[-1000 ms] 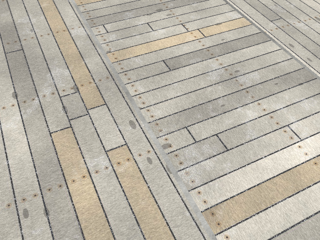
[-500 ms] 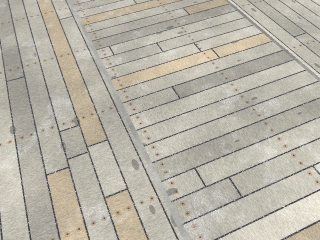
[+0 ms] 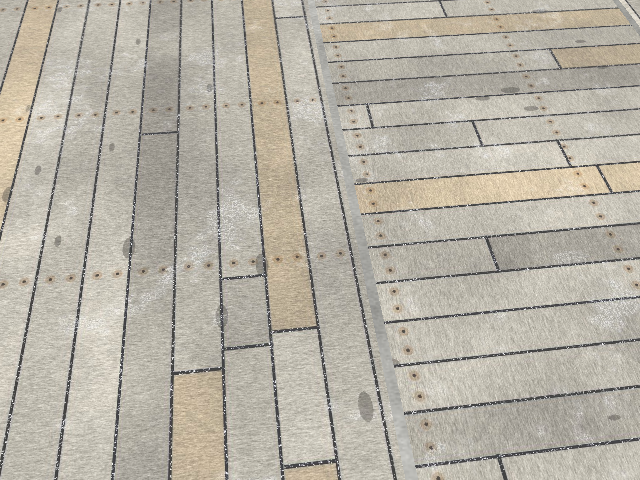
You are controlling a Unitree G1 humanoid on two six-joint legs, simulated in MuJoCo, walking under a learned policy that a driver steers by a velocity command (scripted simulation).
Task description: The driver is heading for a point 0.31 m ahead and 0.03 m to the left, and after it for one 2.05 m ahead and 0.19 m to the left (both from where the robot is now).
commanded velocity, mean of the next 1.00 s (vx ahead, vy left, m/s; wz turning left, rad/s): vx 0.50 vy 0.00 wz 0.38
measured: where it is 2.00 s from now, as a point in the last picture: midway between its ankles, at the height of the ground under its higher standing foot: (249, 245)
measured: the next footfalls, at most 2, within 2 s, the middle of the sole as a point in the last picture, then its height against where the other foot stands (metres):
right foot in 0.34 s outside the picture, level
left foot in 0.84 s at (213, 432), level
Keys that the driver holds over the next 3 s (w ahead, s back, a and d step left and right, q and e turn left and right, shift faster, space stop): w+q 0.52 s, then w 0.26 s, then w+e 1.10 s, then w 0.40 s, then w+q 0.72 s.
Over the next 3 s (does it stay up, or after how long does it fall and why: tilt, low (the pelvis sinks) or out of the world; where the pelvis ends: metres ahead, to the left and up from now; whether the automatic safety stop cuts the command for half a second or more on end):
stays up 1.56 0.09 -0.01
